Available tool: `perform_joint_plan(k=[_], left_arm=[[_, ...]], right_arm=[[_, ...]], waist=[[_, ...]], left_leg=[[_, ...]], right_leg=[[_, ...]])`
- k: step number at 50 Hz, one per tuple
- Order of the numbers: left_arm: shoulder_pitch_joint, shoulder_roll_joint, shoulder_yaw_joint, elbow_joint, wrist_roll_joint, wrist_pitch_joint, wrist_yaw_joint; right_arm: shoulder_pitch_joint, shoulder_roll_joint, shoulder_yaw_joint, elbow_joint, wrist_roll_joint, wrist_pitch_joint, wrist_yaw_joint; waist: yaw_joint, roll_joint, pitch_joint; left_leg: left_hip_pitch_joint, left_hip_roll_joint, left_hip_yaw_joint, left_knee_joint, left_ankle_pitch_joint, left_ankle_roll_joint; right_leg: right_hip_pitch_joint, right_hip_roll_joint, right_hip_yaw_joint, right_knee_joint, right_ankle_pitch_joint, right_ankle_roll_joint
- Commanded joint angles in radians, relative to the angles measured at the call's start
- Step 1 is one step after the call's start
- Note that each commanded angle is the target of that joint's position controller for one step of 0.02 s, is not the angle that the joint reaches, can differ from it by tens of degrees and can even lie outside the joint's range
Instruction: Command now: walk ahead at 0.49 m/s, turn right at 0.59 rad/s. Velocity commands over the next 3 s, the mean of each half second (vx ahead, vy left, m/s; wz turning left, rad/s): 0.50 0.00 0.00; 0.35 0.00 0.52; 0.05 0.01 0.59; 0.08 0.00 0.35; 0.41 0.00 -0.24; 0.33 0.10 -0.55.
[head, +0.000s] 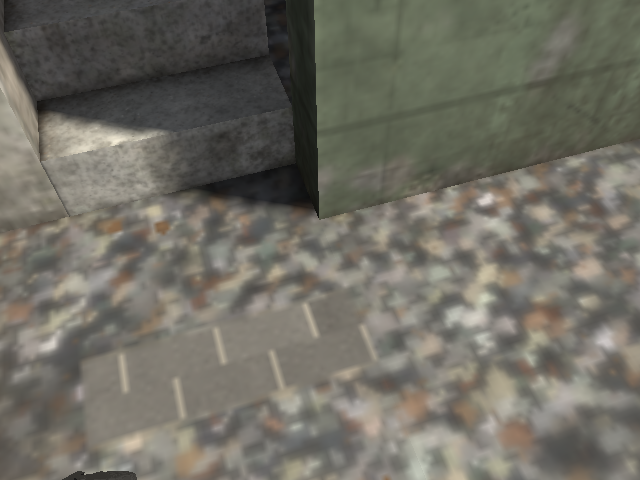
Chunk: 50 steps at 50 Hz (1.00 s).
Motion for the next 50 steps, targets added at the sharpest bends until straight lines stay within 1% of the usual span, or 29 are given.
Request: perform_joint_plan(k=[1,2,3,4,5,6,7,8,9,11,15,19,24,28,30,31,32,33,34,35,36,37,38,39,42,45,46,47,50], left_arm=[[0.173,0.127,0.054,-0.019,0.015,0.005,-0.002],[0.37,0.194,0.094,0.047,0.012,0.023,0.019],[0.429,0.301,0.11,0.077,-0.008,0.04,0.044],[0.363,0.331,0.091,0.017,0.009,0.013,0.033],[0.313,0.22,0.067,0.014,0.017,-0.014,0.012],[0.27,0.197,0.055,0.035,0.019,-0.034,0.008],[0.197,0.167,0.045,0.029,0.02,-0.049,0.007],[0.146,0.135,0.036,0.03,0.028,-0.056,0.009],[0.133,0.124,0.033,0.036,0.037,-0.061,0.015],[0.137,0.114,0.037,0.054,0.039,-0.074,0.032],[0.167,0.111,0.041,0.09,0.044,-0.082,0.055],[0.18,0.092,0.029,0.114,0.054,-0.09,0.068],[0.227,0.113,0.03,0.163,0.05,-0.072,0.096],[0.258,0.161,0.041,0.174,0.055,-0.034,0.134],[0.229,0.204,0.056,0.144,0.057,-0.014,0.159],[0.206,0.214,0.057,0.131,0.072,-0.016,0.159],[0.135,0.233,0.062,0.113,0.072,-0.02,0.152],[0.199,0.055,0.013,0.078,0.106,-0.045,0.118],[0.252,0.04,-0.008,0.055,0.043,-0.092,0.08],[0.12,0.126,0.007,0.023,0.002,-0.129,0.053],[0.073,0.131,0.005,-0.006,-0.004,-0.14,0.042],[0.113,0.123,-0.001,0.028,0.033,-0.129,0.045],[0.156,0.145,0.006,0.03,0.057,-0.117,0.047],[0.176,0.155,0.009,0.035,0.067,-0.1,0.048],[0.173,0.104,-0.013,0.019,0.074,-0.065,0.071],[0.07,0.07,-0.032,-0.005,0.067,-0.052,0.083],[0.05,0.077,-0.029,-0.003,0.051,-0.051,0.083],[0.049,0.091,-0.026,-0.001,0.039,-0.049,0.085],[0.12,0.138,-0.004,0.029,0.046,-0.062,0.08]], right_arm=[[-0.123,-0.215,-0.051,-0.075,0.035,-0.009,0.007],[-0.102,-0.173,-0.031,-0.071,0.02,-0.013,0.009],[-0.031,-0.028,0.016,-0.084,-0.048,-0.012,0.014],[0.067,-0.028,0.029,-0.127,-0.022,-0.036,0.019],[-0.051,-0.142,0.006,-0.112,0.032,-0.047,0.017],[-0.11,-0.141,0.005,-0.126,0.046,-0.056,0.014],[-0.123,-0.122,0.012,-0.106,0.028,-0.057,0.004],[-0.102,-0.116,0.008,-0.089,0.012,-0.051,0.006],[-0.072,-0.108,0.008,-0.071,0.01,-0.041,0.015],[-0.033,-0.092,0.003,-0.033,0.018,-0.012,0.032],[-0.103,-0.054,-0.006,-0.031,0.021,0.02,0.043],[-0.201,-0.033,-0.01,-0.06,0.017,0.007,0.036],[-0.298,-0.002,0.004,-0.112,0.012,-0.006,0.066],[-0.328,-0.007,0.0,-0.175,0.012,-0.003,0.088],[-0.245,-0.033,-0.015,-0.183,0.019,-0.007,0.082],[-0.11,-0.09,-0.038,-0.16,0.017,-0.008,0.071],[0.1,-0.13,-0.057,-0.124,0.015,-0.008,0.051],[0.129,-0.178,-0.057,-0.099,0.012,-0.003,0.033],[0.092,-0.188,-0.062,-0.132,-0.029,-0.016,0.019],[0.037,-0.135,-0.057,-0.16,-0.03,-0.023,0.011],[-0.055,-0.099,-0.046,-0.173,-0.029,-0.026,0.013],[-0.121,-0.085,-0.037,-0.194,-0.029,-0.037,0.019],[-0.156,-0.087,-0.035,-0.217,-0.026,-0.032,0.02],[-0.179,-0.083,-0.03,-0.225,-0.023,-0.027,0.021],[-0.204,-0.125,-0.036,-0.215,-0.018,-0.007,0.015],[-0.194,-0.139,-0.046,-0.213,0.003,0.056,-0.015],[-0.167,-0.14,-0.048,-0.207,0.013,0.071,-0.022],[-0.171,-0.126,-0.045,-0.213,0.014,0.086,-0.026],[-0.223,-0.09,-0.037,-0.234,0.004,0.103,-0.038]], waist=[[0.196,0.058,-0.106],[0.289,0.012,-0.207],[0.226,-0.317,-0.254],[0.134,-0.415,-0.482],[0.197,-0.164,-0.365],[0.178,-0.111,-0.21],[0.145,-0.035,-0.15],[0.11,-0.043,-0.12],[0.092,-0.073,-0.124],[0.076,-0.053,-0.113],[0.099,-0.04,-0.029],[0.129,-0.056,0.027],[0.155,-0.019,0.06],[0.131,-0.045,-0.003],[0.066,-0.059,-0.06],[-0.013,-0.085,-0.132],[-0.135,-0.03,-0.228],[-0.037,0.253,-0.276],[-0.002,0.203,-0.387],[-0.034,0.064,-0.236],[0.036,-0.032,-0.096],[0.092,-0.11,-0.049],[0.123,-0.105,-0.062],[0.142,-0.08,-0.061],[0.149,0.003,-0.093],[0.098,0.065,-0.192],[0.085,0.085,-0.216],[0.083,0.128,-0.235],[0.131,0.167,-0.232]], left_leg=[[-0.151,0.181,-0.018,0.157,0.771,0.169],[-0.278,0.143,-0.005,0.4,0.749,0.135],[-0.514,0.04,-0.019,0.772,-0.108,0.072],[-0.715,-0.095,-0.265,1.027,-0.254,0.056],[-0.806,-0.055,-0.322,1.079,-0.144,0.072],[-0.853,-0.017,-0.305,1.036,-0.049,0.102],[-0.81,0.035,-0.318,0.979,0.042,0.114],[-0.753,0.07,-0.333,0.919,0.126,0.115],[-0.689,0.091,-0.344,0.888,0.179,0.114],[-0.661,0.082,-0.327,0.846,0.217,0.098],[-0.726,-0.006,-0.342,0.737,0.362,0.079],[-0.772,-0.053,-0.341,0.513,0.532,0.089],[-0.833,-0.077,-0.264,0.332,0.532,0.112],[-0.75,-0.163,-0.104,0.27,0.413,0.152],[-0.591,-0.211,-0.054,0.249,0.361,0.182],[-0.392,-0.206,-0.116,0.241,0.326,0.226],[-0.149,-0.14,-0.26,0.116,0.397,0.276],[0.204,0.06,-0.531,0.253,0.469,0.387],[0.313,0.229,-1.047,0.084,0.09,0.563],[0.169,0.206,-0.991,-0.049,0.036,0.503],[0.002,0.185,-0.869,-0.079,0.197,0.462],[-0.136,0.151,-0.759,-0.079,0.507,0.442],[-0.229,0.114,-0.683,-0.07,0.659,0.444],[-0.301,0.08,-0.613,-0.073,0.746,0.43],[-0.442,-0.027,-0.452,-0.018,0.954,0.37],[-0.45,-0.102,-0.412,0.069,0.802,0.273],[-0.422,-0.096,-0.445,0.096,0.725,0.249],[-0.387,-0.093,-0.478,0.133,0.654,0.231],[-0.347,-0.079,-0.576,0.237,0.463,0.177]], right_leg=[[0.376,0.107,-0.085,-0.066,0.045,-0.078],[0.654,0.142,-0.056,-0.048,0.037,-0.11],[0.841,-0.073,0.291,-0.144,0.008,-0.137],[0.979,-0.249,0.873,-0.412,-0.412,-0.31],[0.907,-0.275,0.834,-0.522,-0.481,-0.265],[0.791,-0.258,0.695,-0.507,-0.369,-0.229],[0.671,-0.229,0.57,-0.48,-0.169,-0.196],[0.601,-0.181,0.44,-0.468,0.001,-0.168],[0.563,-0.152,0.356,-0.48,0.137,-0.133],[0.566,-0.12,0.227,-0.496,0.39,-0.084],[0.525,-0.058,0.029,-0.552,0.448,-0.021],[0.546,-0.052,-0.041,-0.594,0.401,0.018],[0.694,-0.093,-0.098,-0.585,0.601,0.058],[0.787,-0.107,-0.153,-0.391,1.122,0.077],[0.734,-0.113,-0.149,-0.188,1.284,0.086],[0.633,-0.124,-0.127,-0.004,1.272,0.078],[0.525,-0.072,-0.129,0.303,0.975,0.077],[0.105,0.09,-0.05,0.633,-0.324,0.09],[-0.143,0.177,0.166,0.866,-0.47,0.089],[-0.198,0.114,0.242,0.777,-0.331,0.036],[-0.19,0.088,0.199,0.697,-0.273,0.02],[-0.13,0.059,0.168,0.65,-0.252,0.033],[-0.057,0.036,0.171,0.584,-0.235,0.066],[0.001,0.018,0.157,0.524,-0.223,0.09],[0.11,0.048,0.079,0.262,-0.148,0.155],[0.215,0.119,0.049,0.021,0.05,0.171],[0.227,0.135,0.058,-0.037,0.095,0.17],[0.222,0.139,0.081,-0.074,0.094,0.166],[0.303,0.11,0.124,-0.255,0.169,0.125]])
